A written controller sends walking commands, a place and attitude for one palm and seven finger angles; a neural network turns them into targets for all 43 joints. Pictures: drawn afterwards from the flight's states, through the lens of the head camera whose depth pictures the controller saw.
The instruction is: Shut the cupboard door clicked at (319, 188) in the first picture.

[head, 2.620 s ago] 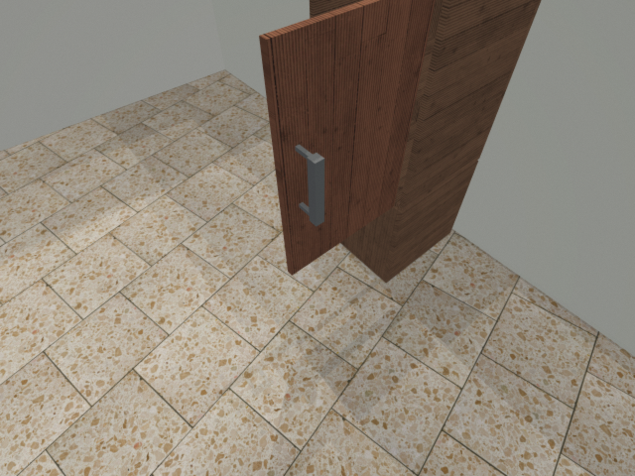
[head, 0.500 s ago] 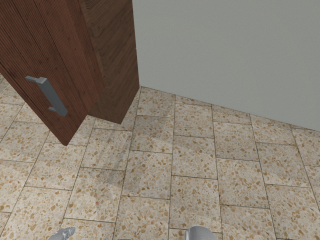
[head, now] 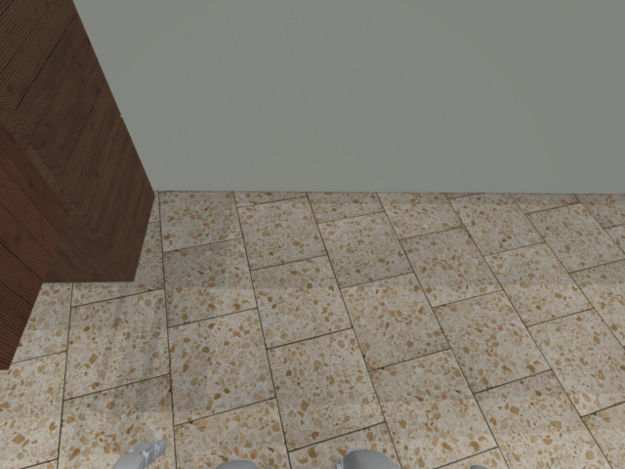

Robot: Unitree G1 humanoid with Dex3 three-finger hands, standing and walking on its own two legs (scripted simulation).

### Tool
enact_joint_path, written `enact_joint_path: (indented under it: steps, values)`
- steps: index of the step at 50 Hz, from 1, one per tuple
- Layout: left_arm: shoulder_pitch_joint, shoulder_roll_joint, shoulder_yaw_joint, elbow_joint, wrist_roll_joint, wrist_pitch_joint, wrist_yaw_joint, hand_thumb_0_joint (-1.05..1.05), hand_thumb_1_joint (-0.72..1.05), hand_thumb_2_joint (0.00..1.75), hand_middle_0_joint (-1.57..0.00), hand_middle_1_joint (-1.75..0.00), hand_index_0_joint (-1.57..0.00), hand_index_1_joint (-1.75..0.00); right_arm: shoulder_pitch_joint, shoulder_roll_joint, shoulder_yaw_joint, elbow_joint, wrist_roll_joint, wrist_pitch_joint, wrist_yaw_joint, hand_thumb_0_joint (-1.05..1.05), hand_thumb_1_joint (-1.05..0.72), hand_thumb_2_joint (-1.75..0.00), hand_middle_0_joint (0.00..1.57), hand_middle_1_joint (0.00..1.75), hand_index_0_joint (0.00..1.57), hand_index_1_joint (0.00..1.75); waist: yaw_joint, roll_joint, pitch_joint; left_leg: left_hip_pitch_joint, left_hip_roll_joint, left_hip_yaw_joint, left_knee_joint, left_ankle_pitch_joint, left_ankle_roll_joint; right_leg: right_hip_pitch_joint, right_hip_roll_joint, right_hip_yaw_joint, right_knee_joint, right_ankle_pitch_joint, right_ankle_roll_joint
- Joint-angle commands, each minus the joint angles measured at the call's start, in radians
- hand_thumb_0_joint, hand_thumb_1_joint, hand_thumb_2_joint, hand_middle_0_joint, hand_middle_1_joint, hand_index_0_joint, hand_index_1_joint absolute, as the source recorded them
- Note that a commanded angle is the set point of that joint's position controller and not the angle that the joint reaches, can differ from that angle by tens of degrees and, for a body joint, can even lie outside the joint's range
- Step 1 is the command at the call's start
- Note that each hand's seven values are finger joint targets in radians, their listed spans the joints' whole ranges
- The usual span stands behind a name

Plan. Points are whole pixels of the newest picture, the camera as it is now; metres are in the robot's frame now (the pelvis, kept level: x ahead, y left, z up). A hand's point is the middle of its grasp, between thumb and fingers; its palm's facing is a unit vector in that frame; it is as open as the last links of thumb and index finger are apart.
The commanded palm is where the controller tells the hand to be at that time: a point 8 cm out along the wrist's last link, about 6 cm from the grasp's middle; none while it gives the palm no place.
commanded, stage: walk around to get in front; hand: left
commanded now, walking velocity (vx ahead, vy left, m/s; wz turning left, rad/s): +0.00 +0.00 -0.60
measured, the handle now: out of the picture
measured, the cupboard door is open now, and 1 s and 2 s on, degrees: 90 90 90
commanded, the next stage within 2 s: none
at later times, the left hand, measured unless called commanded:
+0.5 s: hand (219, 452) +0.15 +0.13 -0.15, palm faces -0.28 -0.92 -0.25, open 7.4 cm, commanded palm none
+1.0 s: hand (288, 385) +0.25 +0.05 -0.15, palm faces -0.57 -0.77 -0.29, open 7.4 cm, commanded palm none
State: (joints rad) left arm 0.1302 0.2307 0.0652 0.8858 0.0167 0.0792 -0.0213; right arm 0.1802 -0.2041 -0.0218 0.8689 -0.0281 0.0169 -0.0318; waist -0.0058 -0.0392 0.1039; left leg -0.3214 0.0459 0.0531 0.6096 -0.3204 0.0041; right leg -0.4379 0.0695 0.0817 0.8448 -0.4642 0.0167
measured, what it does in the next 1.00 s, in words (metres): steps on the spot, turning right: right foot, then left foot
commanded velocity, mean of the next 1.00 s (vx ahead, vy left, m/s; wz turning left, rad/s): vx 0.00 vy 0.00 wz -0.60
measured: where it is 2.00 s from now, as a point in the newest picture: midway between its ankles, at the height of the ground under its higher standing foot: outside the picture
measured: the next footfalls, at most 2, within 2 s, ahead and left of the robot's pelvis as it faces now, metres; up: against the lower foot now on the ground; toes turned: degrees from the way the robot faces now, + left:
right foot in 0.28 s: +0.01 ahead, -0.15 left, +0.00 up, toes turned -15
left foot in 0.62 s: +0.12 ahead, +0.06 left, +0.00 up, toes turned -19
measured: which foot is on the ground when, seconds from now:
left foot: down 0.00-0.28, up 0.30-0.60, down 0.62-0.96, up 0.98-1.00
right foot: up 0.00-0.26, down 0.28-0.60, up 0.62-0.94, down 0.96-1.00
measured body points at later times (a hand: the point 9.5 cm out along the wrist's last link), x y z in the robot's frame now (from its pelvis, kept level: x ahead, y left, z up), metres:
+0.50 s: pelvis +0.02 -0.04 +0.01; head +0.08 -0.06 +0.45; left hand +0.17 +0.18 -0.13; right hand +0.03 -0.32 -0.13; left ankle +0.06 +0.10 -0.68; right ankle -0.02 -0.14 -0.73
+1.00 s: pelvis +0.02 -0.06 -0.01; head +0.06 -0.12 +0.44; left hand +0.28 +0.09 -0.13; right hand -0.09 -0.31 -0.16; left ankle +0.08 +0.08 -0.71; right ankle -0.05 -0.15 -0.73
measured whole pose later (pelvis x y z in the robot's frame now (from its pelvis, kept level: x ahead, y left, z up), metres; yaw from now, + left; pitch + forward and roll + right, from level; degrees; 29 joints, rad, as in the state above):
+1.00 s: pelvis +0.02 -0.06 -0.01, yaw -36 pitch +1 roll +0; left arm 0.11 0.25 0.07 0.88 0.02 0.03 -0.03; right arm 0.23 -0.26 -0.05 0.90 -0.02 0.05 -0.02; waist -0.01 0.05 0.12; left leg -0.33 0.17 0.15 0.82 -0.50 -0.07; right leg -0.31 -0.01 -0.06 0.64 -0.35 -0.02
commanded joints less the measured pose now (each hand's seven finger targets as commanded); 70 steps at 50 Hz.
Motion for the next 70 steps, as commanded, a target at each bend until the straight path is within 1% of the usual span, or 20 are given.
enact_joint_path:
  steps: [1, 11, 12, 14, 19, 28, 29, 30, 31, 32, 36, 45, 46, 48, 50, 54, 64, 65, 67, 70]
  values:
    - [-0.016, 0.105, 0.045, -0.088, 0.008, -0.035, -0.016, 0.00, 0.90, 0.90, -0.20, -0.30, -0.20, -0.30, 0.041, -0.214, -0.052, -0.061, -0.012, -0.026, -0.020, 0.00, -0.90, -0.90, 0.20, 0.30, 0.20, 0.30, 0.010, 0.240, -0.114, 0.142, 0.320, -0.224, -0.299, 0.378, 0.143, -0.127, -0.083, -0.050, 0.331, -0.026, 0.035]
    - [-0.006, 0.078, 0.024, -0.077, 0.000, -0.051, -0.020, 0.00, 0.90, 0.90, -0.20, -0.30, -0.20, -0.30, 0.108, -0.242, -0.079, -0.021, -0.001, -0.010, 0.001, 0.00, -0.90, -0.90, 0.20, 0.30, 0.20, 0.30, -0.010, 0.246, -0.174, 0.222, 0.276, 0.042, -0.069, 0.559, 0.049, 0.173, -0.054, -0.206, -0.304, 0.172, 0.003]
    - [0.063, 0.120, 0.032, -0.053, 0.002, -0.057, -0.015, 0.00, 0.90, 0.90, -0.20, -0.30, -0.20, -0.30, 0.088, -0.236, -0.080, -0.032, 0.006, -0.008, 0.004, 0.00, -0.90, -0.90, 0.20, 0.30, 0.20, 0.30, 0.026, 0.165, -0.191, 0.127, 0.249, 0.076, 0.036, 0.451, 0.004, 0.319, -0.085, -0.162, -0.416, 0.338, -0.019]
    - [0.199, 0.293, 0.070, -0.005, 0.004, -0.067, 0.017, 0.00, 0.90, 0.90, -0.20, -0.30, -0.20, -0.30, -0.021, -0.123, -0.051, -0.114, 0.018, 0.001, 0.005, 0.00, -0.90, -0.90, 0.20, 0.30, 0.20, 0.30, 0.106, -0.280, -0.197, -0.265, 0.041, 0.098, 0.421, -0.348, -0.082, 0.505, -0.474, 0.308, -0.464, 0.980, -0.205]
    - [0.049, 0.189, 0.049, -0.047, 0.004, -0.060, 0.045, 0.00, 0.90, 0.90, -0.20, -0.30, -0.20, -0.30, -0.023, -0.130, -0.051, -0.065, 0.018, 0.019, 0.001, 0.00, -0.90, -0.90, 0.20, 0.30, 0.20, 0.30, 0.026, -0.180, -0.158, -0.236, 0.059, -0.040, 0.480, -0.148, -0.085, 0.368, -0.299, 0.146, -0.418, 0.837, -0.203]
    - [-0.006, 0.188, 0.053, -0.064, 0.002, -0.050, 0.031, 0.00, 0.90, 0.90, -0.20, -0.30, -0.20, -0.30, 0.070, -0.116, -0.050, -0.034, 0.023, -0.001, -0.005, 0.00, -0.90, -0.90, 0.20, 0.30, 0.20, 0.30, -0.035, -0.096, -0.161, 0.106, -0.023, -0.008, -0.070, 0.060, -0.066, 0.162, -0.217, 0.221, -0.365, 0.574, -0.133]
    - [-0.011, 0.154, 0.044, -0.071, -0.004, -0.046, 0.029, 0.00, 0.90, 0.90, -0.20, -0.30, -0.20, -0.30, 0.114, -0.155, -0.057, -0.020, 0.020, -0.010, -0.008, 0.00, -0.90, -0.90, 0.20, 0.30, 0.20, 0.30, -0.051, 0.014, -0.189, 0.227, 0.055, -0.077, -0.205, 0.112, -0.044, 0.078, -0.157, 0.177, -0.286, 0.455, -0.085]
    - [0.026, 0.089, 0.033, -0.090, -0.015, -0.041, 0.020, 0.00, 0.90, 0.90, -0.20, -0.30, -0.20, -0.30, 0.137, -0.260, -0.074, -0.024, 0.002, -0.022, -0.011, 0.00, -0.90, -0.90, 0.20, 0.30, 0.20, 0.30, -0.048, 0.305, -0.203, 0.331, 0.319, -0.365, -0.304, 0.192, 0.055, -0.107, -0.014, 0.044, -0.081, 0.077, -0.020]
    - [0.008, 0.103, 0.030, -0.103, -0.007, -0.042, 0.015, 0.00, 0.90, 0.90, -0.20, -0.30, -0.20, -0.30, 0.155, -0.300, -0.078, -0.032, -0.003, -0.018, -0.017, 0.00, -0.90, -0.90, 0.20, 0.30, 0.20, 0.30, -0.056, 0.355, -0.185, 0.282, 0.470, -0.464, -0.327, 0.325, 0.157, -0.138, -0.017, -0.037, 0.165, -0.186, 0.007]
    - [-0.002, 0.124, 0.038, -0.105, 0.000, -0.042, 0.008, 0.00, 0.90, 0.90, -0.20, -0.30, -0.20, -0.30, 0.122, -0.281, -0.069, -0.049, -0.010, -0.016, -0.016, 0.00, -0.90, -0.90, 0.20, 0.30, 0.20, 0.30, -0.040, 0.225, -0.146, 0.174, 0.467, -0.415, -0.319, 0.328, 0.194, -0.104, -0.070, -0.005, 0.290, -0.154, 0.011]
    - [0.003, 0.093, 0.041, -0.071, 0.005, -0.030, -0.017, 0.00, 0.90, 0.90, -0.20, -0.30, -0.20, -0.30, 0.033, -0.199, -0.046, -0.071, -0.011, -0.021, -0.018, 0.00, -0.90, -0.90, 0.20, 0.30, 0.20, 0.30, 0.008, 0.243, -0.105, 0.173, 0.294, -0.109, -0.258, 0.528, 0.117, -0.120, -0.102, -0.075, 0.325, -0.020, 0.040]
    - [-0.020, 0.078, 0.022, -0.078, 0.002, -0.047, -0.022, 0.00, 0.90, 0.90, -0.20, -0.30, -0.20, -0.30, 0.105, -0.244, -0.077, -0.031, -0.004, -0.007, 0.004, 0.00, -0.90, -0.90, 0.20, 0.30, 0.20, 0.30, -0.019, 0.253, -0.174, 0.219, 0.292, 0.056, -0.097, 0.541, 0.056, 0.148, -0.062, -0.210, -0.245, 0.118, 0.003]
    - [0.049, 0.104, 0.030, -0.058, 0.002, -0.051, -0.018, 0.00, 0.90, 0.90, -0.20, -0.30, -0.20, -0.30, 0.074, -0.243, -0.079, -0.040, 0.001, -0.005, 0.006, 0.00, -0.90, -0.90, 0.20, 0.30, 0.20, 0.30, 0.024, 0.200, -0.192, 0.144, 0.274, 0.080, -0.006, 0.443, 0.017, 0.277, -0.072, -0.189, -0.380, 0.263, -0.013]
    - [0.195, 0.296, 0.071, -0.009, 0.012, -0.065, 0.012, 0.00, 0.90, 0.90, -0.20, -0.30, -0.20, -0.30, -0.033, -0.118, -0.048, -0.122, 0.017, 0.000, 0.012, 0.00, -0.90, -0.90, 0.20, 0.30, 0.20, 0.30, 0.111, -0.313, -0.186, -0.280, 0.044, 0.140, 0.407, -0.348, -0.086, 0.511, -0.459, 0.318, -0.474, 0.897, -0.186]
    - [0.170, 0.257, 0.065, -0.018, -0.002, -0.059, 0.030, 0.00, 0.90, 0.90, -0.20, -0.30, -0.20, -0.30, -0.053, -0.129, -0.047, -0.113, 0.020, 0.016, 0.001, 0.00, -0.90, -0.90, 0.20, 0.30, 0.20, 0.30, 0.092, -0.177, -0.124, -0.335, 0.076, -0.036, 0.548, -0.277, -0.071, 0.431, -0.422, 0.235, -0.465, 0.835, -0.248]
    - [0.054, 0.178, 0.044, -0.055, -0.001, -0.067, 0.045, 0.00, 0.90, 0.90, -0.20, -0.30, -0.20, -0.30, -0.020, -0.133, -0.050, -0.058, 0.018, 0.021, 0.004, 0.00, -0.90, -0.90, 0.20, 0.30, 0.20, 0.30, 0.024, -0.159, -0.177, -0.241, 0.053, -0.042, 0.494, -0.115, -0.095, 0.383, -0.284, 0.137, -0.419, 0.865, -0.195]
    - [0.002, 0.187, 0.050, -0.060, 0.005, -0.053, 0.032, 0.00, 0.90, 0.90, -0.20, -0.30, -0.20, -0.30, 0.049, -0.113, -0.050, -0.041, 0.025, 0.003, -0.002, 0.00, -0.90, -0.90, 0.20, 0.30, 0.20, 0.30, -0.025, -0.102, -0.152, 0.074, -0.025, -0.028, -0.041, 0.034, -0.070, 0.173, -0.224, 0.259, -0.387, 0.567, -0.149]
    - [-0.012, 0.169, 0.045, -0.071, -0.003, -0.050, 0.030, 0.00, 0.90, 0.90, -0.20, -0.30, -0.20, -0.30, 0.096, -0.138, -0.054, -0.027, 0.022, -0.006, -0.007, 0.00, -0.90, -0.90, 0.20, 0.30, 0.20, 0.30, -0.048, -0.046, -0.172, 0.202, 0.008, -0.041, -0.166, 0.109, -0.056, 0.089, -0.182, 0.227, -0.337, 0.485, -0.106]
    - [0.019, 0.088, 0.029, -0.103, -0.013, -0.045, 0.015, 0.00, 0.90, 0.90, -0.20, -0.30, -0.20, -0.30, 0.141, -0.295, -0.079, -0.036, -0.001, -0.018, -0.014, 0.00, -0.90, -0.90, 0.20, 0.30, 0.20, 0.30, -0.049, 0.370, -0.182, 0.297, 0.445, -0.467, -0.345, 0.246, 0.130, -0.148, 0.007, -0.037, 0.083, -0.170, 0.005]
    - [0.017, 0.124, 0.048, -0.072, 0.010, -0.043, -0.005, 0.00, 0.90, 0.90, -0.20, -0.30, -0.20, -0.30, 0.044, -0.215, -0.054, -0.068, -0.011, -0.023, -0.019, 0.00, -0.90, -0.90, 0.20, 0.30, 0.20, 0.30, -0.001, 0.232, -0.133, 0.164, 0.364, -0.291, -0.302, 0.434, 0.156, -0.126, -0.078, -0.029, 0.349, -0.071, 0.026]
